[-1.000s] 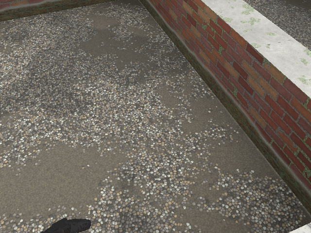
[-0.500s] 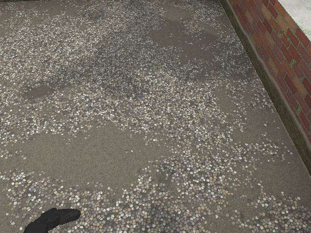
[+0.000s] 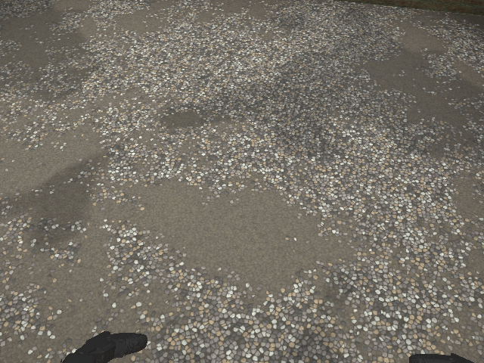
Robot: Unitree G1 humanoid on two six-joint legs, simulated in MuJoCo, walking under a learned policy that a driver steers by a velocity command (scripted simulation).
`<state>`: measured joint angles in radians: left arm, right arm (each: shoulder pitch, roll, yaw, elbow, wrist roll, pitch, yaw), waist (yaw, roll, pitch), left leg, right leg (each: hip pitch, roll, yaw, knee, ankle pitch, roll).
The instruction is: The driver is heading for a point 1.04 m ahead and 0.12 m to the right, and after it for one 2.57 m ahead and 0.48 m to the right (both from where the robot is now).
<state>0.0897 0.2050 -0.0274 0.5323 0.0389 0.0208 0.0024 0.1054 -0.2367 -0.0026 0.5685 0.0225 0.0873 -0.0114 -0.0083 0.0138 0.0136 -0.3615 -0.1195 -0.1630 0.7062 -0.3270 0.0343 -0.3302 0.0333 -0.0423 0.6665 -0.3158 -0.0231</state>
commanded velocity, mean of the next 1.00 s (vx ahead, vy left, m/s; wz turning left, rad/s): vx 0.50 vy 0.00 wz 0.20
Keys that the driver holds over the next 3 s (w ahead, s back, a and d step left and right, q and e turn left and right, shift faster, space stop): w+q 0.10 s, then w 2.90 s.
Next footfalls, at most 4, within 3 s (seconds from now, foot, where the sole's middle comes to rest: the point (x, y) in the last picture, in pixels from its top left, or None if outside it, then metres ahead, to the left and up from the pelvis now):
none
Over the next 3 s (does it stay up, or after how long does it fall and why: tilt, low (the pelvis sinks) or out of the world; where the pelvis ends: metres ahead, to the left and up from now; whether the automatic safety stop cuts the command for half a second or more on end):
stays up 0.05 0.01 0.00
